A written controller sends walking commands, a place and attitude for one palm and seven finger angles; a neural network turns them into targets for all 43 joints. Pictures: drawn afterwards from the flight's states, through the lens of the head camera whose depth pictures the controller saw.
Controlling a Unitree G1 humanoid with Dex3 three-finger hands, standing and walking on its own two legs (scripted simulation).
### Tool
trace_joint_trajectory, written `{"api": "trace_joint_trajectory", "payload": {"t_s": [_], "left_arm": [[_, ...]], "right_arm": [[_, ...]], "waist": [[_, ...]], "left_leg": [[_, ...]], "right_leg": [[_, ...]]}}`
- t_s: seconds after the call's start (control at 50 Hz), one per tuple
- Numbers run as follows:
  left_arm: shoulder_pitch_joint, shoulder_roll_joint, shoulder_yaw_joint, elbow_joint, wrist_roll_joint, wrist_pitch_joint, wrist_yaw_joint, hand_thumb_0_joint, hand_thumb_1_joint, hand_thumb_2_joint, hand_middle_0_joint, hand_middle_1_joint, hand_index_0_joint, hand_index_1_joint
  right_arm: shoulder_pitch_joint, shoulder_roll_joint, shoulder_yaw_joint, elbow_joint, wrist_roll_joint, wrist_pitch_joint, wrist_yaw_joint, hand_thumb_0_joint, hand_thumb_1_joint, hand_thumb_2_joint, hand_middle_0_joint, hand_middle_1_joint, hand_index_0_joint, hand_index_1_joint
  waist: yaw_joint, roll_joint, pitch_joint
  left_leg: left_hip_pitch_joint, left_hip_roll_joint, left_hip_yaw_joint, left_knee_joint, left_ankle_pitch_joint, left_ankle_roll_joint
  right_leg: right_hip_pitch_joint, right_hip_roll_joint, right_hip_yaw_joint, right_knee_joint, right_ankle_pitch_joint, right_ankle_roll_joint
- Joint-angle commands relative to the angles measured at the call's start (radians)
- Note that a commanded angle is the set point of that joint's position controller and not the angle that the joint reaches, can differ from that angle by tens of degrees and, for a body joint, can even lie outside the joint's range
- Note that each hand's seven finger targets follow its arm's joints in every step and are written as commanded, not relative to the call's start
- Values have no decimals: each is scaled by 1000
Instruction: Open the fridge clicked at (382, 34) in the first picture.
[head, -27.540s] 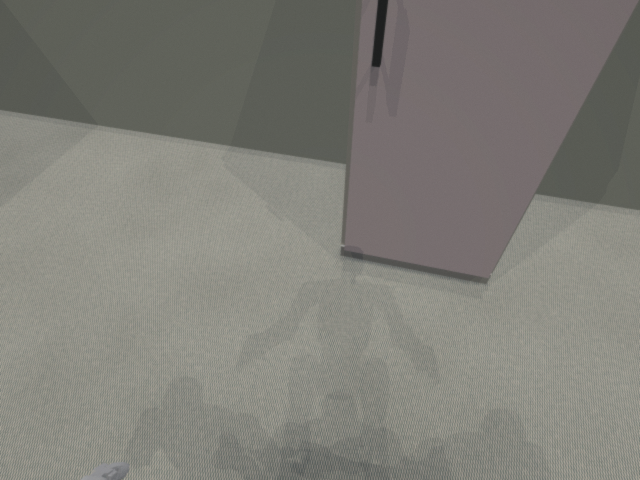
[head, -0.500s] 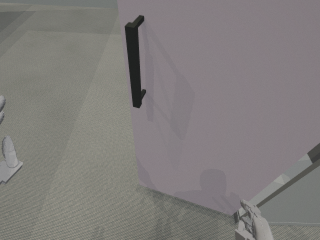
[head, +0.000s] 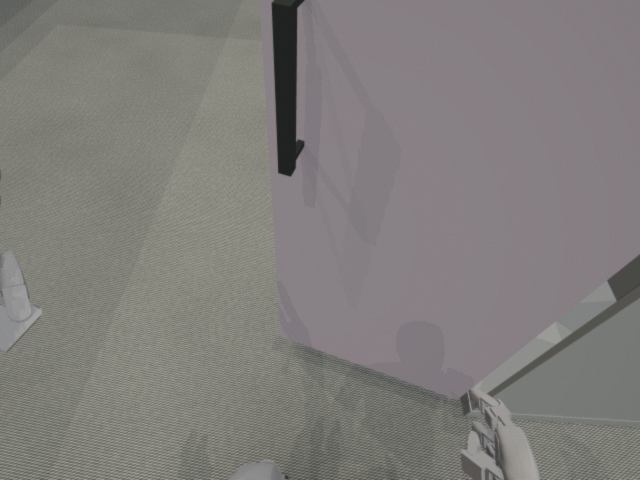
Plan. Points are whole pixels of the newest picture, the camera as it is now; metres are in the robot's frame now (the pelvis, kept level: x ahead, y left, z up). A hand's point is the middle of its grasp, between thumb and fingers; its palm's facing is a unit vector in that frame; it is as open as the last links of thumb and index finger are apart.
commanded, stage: step back with the hand held close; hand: left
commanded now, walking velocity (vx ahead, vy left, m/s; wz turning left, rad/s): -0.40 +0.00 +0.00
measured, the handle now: (292, 92) +0.51 +0.10 +0.20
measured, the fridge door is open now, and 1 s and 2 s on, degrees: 73 73 73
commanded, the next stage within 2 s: stop stepping back and stand still in 0.32 s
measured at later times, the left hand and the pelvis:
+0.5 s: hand out of the picture +0.09 +0.27 +0.18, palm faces +0.44 -0.77 -0.46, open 7.4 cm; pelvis -0.10 +0.00 +0.01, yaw +1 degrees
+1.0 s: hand out of the picture +0.04 +0.27 +0.17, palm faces +0.45 -0.79 -0.42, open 7.4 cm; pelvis -0.16 +0.00 +0.01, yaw +1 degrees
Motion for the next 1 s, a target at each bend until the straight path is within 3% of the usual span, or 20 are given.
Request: {"api": "trace_joint_trajectory", "payload": {"t_s": [0.0, 0.04, 0.08, 0.12, 0.22, 0.26, 0.3, 0.36, 0.4, 0.46, 0.48, 0.52, 0.56, 0.62, 0.68, 0.76, 0.86, 0.88, 0.94, 0.98], "left_arm": [[-7, 180, 125, -233, -6, -50, 15, 0, 900, 900, -200, -300, -200, -300], [-7, 218, 160, -242, 0, -52, 17, 0, 900, 900, -200, -300, -200, -300], [-2, 227, 150, -228, -16, -48, 26, 0, 900, 900, -200, -300, -200, -300], [12, 214, 133, -212, -23, -23, 37, 0, 900, 900, -200, -300, -200, -300], [9, 202, 128, -215, -6, -9, 49, 0, 900, 900, -200, -300, -200, -300], [-19, 205, 137, -268, 6, -34, 46, 0, 900, 900, -200, -300, -200, -300], [4, 207, 166, -270, -7, -48, 36, 0, 900, 900, -200, -300, -200, -300], [24, 156, 121, -294, -24, -59, 34, 0, 900, 900, -200, -300, -200, -300], [38, 126, 77, -294, -23, -58, 27, 0, 900, 900, -200, -300, -200, -300], [18, 137, 64, -221, -10, -27, 14, 0, 900, 900, -200, -300, -200, -300], [-3, 188, 93, -193, -8, -16, 16, 0, 900, 900, -200, -300, -200, -300], [-56, 185, 85, -125, -32, 18, 27, 0, 900, 900, -200, -300, -200, -300], [-41, 180, 87, -108, -33, 40, 38, 0, 900, 900, -200, -300, -200, -300], [-44, 155, 63, -95, -21, 47, 49, 0, 900, 900, -200, -300, -200, -300], [-37, 151, 48, -126, -8, 25, 48, 0, 900, 900, -200, -300, -200, -300], [-44, 153, 57, -168, 17, 11, 37, 0, 900, 900, -200, -300, -200, -300], [-48, 142, 36, -115, 13, 20, 31, 0, 900, 900, -200, -300, -200, -300], [-59, 149, 44, -104, 9, 19, 29, 0, 900, 900, -200, -300, -200, -300], [-56, 166, 53, -77, 0, 30, 26, 0, 900, 900, -200, -300, -200, -300], [-115, 157, 39, -104, -6, 25, 32, 0, 900, 900, -200, -300, -200, -300]], "right_arm": [[-72, -149, -70, -176, 7, -34, -13, 0, -900, -900, 200, 300, 200, 300], [-57, -145, -77, -183, 6, -19, -14, 0, -900, -900, 200, 300, 200, 300], [-33, -116, -74, -164, 10, 1, -6, 0, -900, -900, 200, 300, 200, 300], [-53, -95, -68, -154, 5, 21, 6, 0, -900, -900, 200, 300, 200, 300], [-44, -108, -55, -142, -2, 36, -17, 0, -900, -900, 200, 300, 200, 300], [-69, -154, -80, -167, 3, 1, -32, 0, -900, -900, 200, 300, 200, 300], [-65, -151, -94, -171, -1, -45, -23, 0, -900, -900, 200, 300, 200, 300], [-26, -139, -101, -111, -9, -84, -8, 0, -900, -900, 200, 300, 200, 300], [-20, -143, -92, -90, -3, -98, 12, 0, -900, -900, 200, 300, 200, 300], [-48, -149, -75, -108, 4, -88, 11, 0, -900, -900, 200, 300, 200, 300], [-52, -142, -70, -125, 4, -74, 5, 0, -900, -900, 200, 300, 200, 300], [-40, -134, -73, -118, 20, -55, -11, 0, -900, -900, 200, 300, 200, 300], [-52, -113, -50, -113, 15, -42, -13, 0, -900, -900, 200, 300, 200, 300], [-66, -118, -38, -111, 7, -43, -28, 0, -900, -900, 200, 300, 200, 300], [-66, -154, -52, -124, 9, -56, -31, 0, -900, -900, 200, 300, 200, 300], [-72, -152, -50, -123, -1, -56, -32, 0, -900, -900, 200, 300, 200, 300], [-58, -152, -55, -120, -6, -55, -24, 0, -900, -900, 200, 300, 200, 300], [-50, -153, -55, -117, -11, -50, -23, 0, -900, -900, 200, 300, 200, 300], [-51, -147, -68, -114, -2, -39, -18, 0, -900, -900, 200, 300, 200, 300], [-44, -134, -57, -97, 2, -41, -13, 0, -900, -900, 200, 300, 200, 300]], "waist": [[-9, 118, -245], [-18, 16, -207], [-28, -151, -196], [-27, -192, -218], [-49, -20, -201], [-25, 286, -214], [-31, 343, -236], [-20, 208, -207], [-13, 256, -266], [-9, 183, -221], [-22, 22, -184], [-21, -230, -169], [-31, -122, -185], [-44, -79, -136], [-32, 47, -122], [-40, 295, -68], [-35, 161, -72], [-38, 153, -74], [-33, -125, -81], [-43, -96, -88]], "left_leg": [[-90, 193, -192, -185, -46, 41], [-170, 125, -171, -119, -292, 21], [-17, 14, -83, 177, -274, -40], [27, -1, -93, 421, -255, -56], [120, 22, -28, -177, -51, -39], [-39, 236, -238, -287, 169, 57], [-132, 340, -306, -344, 90, 124], [127, 303, -256, -221, 504, 111], [270, 279, -217, -188, 580, 74], [153, 187, -161, -145, 61, 15], [79, 97, -75, -67, -161, -29], [63, -1, -51, 218, -178, -64], [50, 24, -83, 230, -160, -52], [169, 16, -38, -88, -92, -29], [174, 98, -136, -272, -83, 11], [-34, 192, -303, -507, -542, 48], [-7, 131, -182, -366, -355, 20], [3, 115, -165, -325, -306, 12], [51, 25, -53, -1, -175, -19], [93, 28, -38, 84, -102, -27]], "right_leg": [[235, -69, 106, 54, 180, -21], [197, -142, 223, -47, 111, -61], [-36, -334, 407, -270, -49, -158], [-67, -416, 390, -302, 122, -220], [22, -240, 160, -76, 289, -80], [144, -34, 44, 182, 181, 6], [131, 26, 9, 437, -184, 19], [-49, 13, 11, 307, -250, 6], [-18, 5, -23, 88, -184, 8], [174, -26, -23, -259, 5, 10], [165, -120, 91, -310, 52, -40], [1, -329, 348, -381, -114, -157], [42, -316, 282, -307, -58, -177], [9, -226, 168, -284, -173, -101], [61, -93, 90, -183, -143, -43], [158, 11, -56, 51, -172, -12], [238, -12, -43, -164, -142, -40], [231, -33, -7, -189, -129, -54], [72, -204, 281, -360, -400, -134], [29, -268, 300, -351, -291, -171]]}}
